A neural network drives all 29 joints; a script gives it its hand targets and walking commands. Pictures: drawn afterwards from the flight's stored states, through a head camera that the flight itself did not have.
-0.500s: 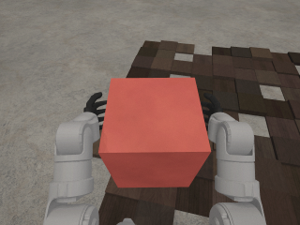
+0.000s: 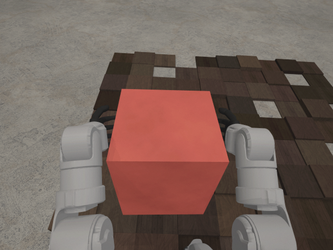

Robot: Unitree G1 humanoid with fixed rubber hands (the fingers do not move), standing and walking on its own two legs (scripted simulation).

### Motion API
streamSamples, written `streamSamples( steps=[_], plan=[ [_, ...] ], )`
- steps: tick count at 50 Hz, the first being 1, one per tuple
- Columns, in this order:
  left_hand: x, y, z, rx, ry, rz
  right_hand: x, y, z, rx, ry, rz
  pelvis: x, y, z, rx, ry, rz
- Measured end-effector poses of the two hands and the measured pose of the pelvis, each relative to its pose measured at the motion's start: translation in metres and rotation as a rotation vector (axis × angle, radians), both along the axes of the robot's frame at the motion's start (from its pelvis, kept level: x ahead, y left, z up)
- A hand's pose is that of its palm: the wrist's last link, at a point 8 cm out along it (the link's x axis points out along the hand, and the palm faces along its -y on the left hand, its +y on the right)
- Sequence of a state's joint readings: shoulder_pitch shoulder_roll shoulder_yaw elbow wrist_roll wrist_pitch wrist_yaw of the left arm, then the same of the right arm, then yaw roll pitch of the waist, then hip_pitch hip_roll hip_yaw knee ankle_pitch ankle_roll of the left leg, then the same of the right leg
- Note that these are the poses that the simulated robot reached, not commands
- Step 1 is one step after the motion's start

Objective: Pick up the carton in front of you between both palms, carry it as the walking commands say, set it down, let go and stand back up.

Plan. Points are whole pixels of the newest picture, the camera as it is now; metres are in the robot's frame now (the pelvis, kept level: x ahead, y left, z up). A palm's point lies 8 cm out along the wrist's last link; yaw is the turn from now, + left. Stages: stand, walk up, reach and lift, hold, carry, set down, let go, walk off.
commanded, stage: carry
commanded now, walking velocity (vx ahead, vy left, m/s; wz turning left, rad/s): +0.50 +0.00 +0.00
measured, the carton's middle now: (164, 155) +0.36 -0.02 +0.04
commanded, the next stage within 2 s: none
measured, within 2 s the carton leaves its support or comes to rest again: neither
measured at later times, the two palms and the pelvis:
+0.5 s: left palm (122, 69) +0.64 +0.09 +0.10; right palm (214, 67) +0.65 -0.21 +0.09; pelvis +0.29 -0.07 -0.03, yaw +0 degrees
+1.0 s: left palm (126, 32) +0.96 +0.09 +0.07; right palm (196, 31) +0.96 -0.21 +0.07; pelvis +0.61 -0.06 -0.04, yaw +1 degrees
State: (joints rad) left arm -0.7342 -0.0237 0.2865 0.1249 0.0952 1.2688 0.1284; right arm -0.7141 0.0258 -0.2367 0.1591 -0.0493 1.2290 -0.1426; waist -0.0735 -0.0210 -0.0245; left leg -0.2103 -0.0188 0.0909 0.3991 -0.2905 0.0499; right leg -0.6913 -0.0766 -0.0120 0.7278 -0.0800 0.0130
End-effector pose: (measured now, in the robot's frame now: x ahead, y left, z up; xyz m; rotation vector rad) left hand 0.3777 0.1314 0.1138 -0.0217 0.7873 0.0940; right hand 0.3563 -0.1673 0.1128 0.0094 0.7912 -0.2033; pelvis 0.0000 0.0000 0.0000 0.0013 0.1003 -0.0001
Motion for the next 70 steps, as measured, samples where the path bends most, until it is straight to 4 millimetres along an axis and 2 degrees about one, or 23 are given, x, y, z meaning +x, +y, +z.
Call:
streamSamples(
  steps=[5, 7, 9, 13, 17, 23, 28, 32, 41, 47, 52, 54, 57, 60, 63, 66, 70],
  plan=[
    [0.063, -0.018, -0.011, 0.018, -0.054, 0.025, 0.073, -0.018, -0.013, 0.008, -0.054, 0.034, 0.074, -0.027, -0.017, 0.028, -0.006, 0.003],
    [0.091, -0.027, -0.017, 0.038, -0.071, 0.029, 0.105, -0.028, -0.024, 0.016, -0.071, 0.048, 0.105, -0.038, -0.028, 0.019, -0.009, 0.005],
    [0.114, -0.036, -0.028, 0.060, -0.057, 0.030, 0.132, -0.037, -0.037, 0.022, -0.056, 0.063, 0.126, -0.047, -0.034, 0.011, -0.004, 0.017],
    [0.139, -0.041, -0.053, 0.069, 0.001, 0.059, 0.172, -0.042, -0.058, 0.020, 0.002, 0.106, 0.158, -0.064, -0.032, 0.028, -0.006, 0.030],
    [0.166, -0.040, -0.054, 0.058, -0.007, 0.100, 0.209, -0.041, -0.059, 0.036, -0.007, 0.122, 0.193, -0.073, -0.027, 0.036, -0.005, 0.020],
    [0.235, -0.039, -0.027, 0.036, -0.114, 0.107, 0.273, -0.040, -0.032, 0.044, -0.114, 0.100, 0.261, -0.073, -0.025, 0.016, -0.003, 0.006],
    [0.308, -0.034, -0.004, 0.030, -0.191, 0.071, 0.338, -0.035, -0.003, 0.010, -0.191, 0.082, 0.330, -0.063, -0.035, -0.005, -0.008, -0.004],
    [0.372, -0.033, 0.000, 0.031, -0.200, 0.004, 0.387, -0.034, 0.007, -0.031, -0.197, 0.049, 0.386, -0.049, -0.052, -0.009, -0.033, -0.009],
    [0.476, -0.039, -0.015, 0.023, -0.021, -0.034, 0.475, -0.039, -0.012, -0.027, -0.017, 0.009, 0.485, -0.038, -0.036, -0.037, -0.024, 0.005],
    [0.545, -0.036, -0.034, 0.012, -0.001, 0.002, 0.555, -0.037, -0.027, -0.029, 0.001, 0.036, 0.561, -0.048, -0.034, -0.039, -0.013, 0.018],
    [0.607, -0.039, -0.055, 0.019, -0.013, 0.046, 0.630, -0.040, -0.050, -0.007, -0.013, 0.064, 0.639, -0.063, -0.044, -0.041, -0.017, 0.030],
    [0.624, -0.039, -0.062, 0.030, -0.003, 0.072, 0.655, -0.040, -0.061, 0.018, -0.003, 0.074, 0.663, -0.068, -0.039, -0.056, -0.019, 0.041],
    [0.636, -0.034, -0.067, 0.021, 0.022, 0.133, 0.682, -0.035, -0.065, 0.040, 0.022, 0.102, 0.695, -0.073, -0.025, -0.031, -0.019, 0.058],
    [0.646, -0.025, -0.059, -0.003, 0.013, 0.203, 0.706, -0.024, -0.057, 0.064, 0.014, 0.123, 0.727, -0.077, -0.009, -0.006, -0.011, 0.073],
    [0.666, -0.016, -0.041, -0.024, -0.036, 0.254, 0.731, -0.014, -0.042, 0.083, -0.032, 0.138, 0.761, -0.076, 0.003, 0.016, -0.002, 0.084],
    [0.695, -0.009, -0.020, -0.026, -0.104, 0.256, 0.759, -0.008, -0.023, 0.088, -0.100, 0.140, 0.797, -0.070, 0.008, 0.021, 0.001, 0.086],
    [0.746, -0.002, 0.008, -0.019, -0.200, 0.213, 0.800, -0.002, 0.005, 0.068, -0.197, 0.129, 0.848, -0.056, 0.006, 0.006, -0.012, 0.081]
  ],
)
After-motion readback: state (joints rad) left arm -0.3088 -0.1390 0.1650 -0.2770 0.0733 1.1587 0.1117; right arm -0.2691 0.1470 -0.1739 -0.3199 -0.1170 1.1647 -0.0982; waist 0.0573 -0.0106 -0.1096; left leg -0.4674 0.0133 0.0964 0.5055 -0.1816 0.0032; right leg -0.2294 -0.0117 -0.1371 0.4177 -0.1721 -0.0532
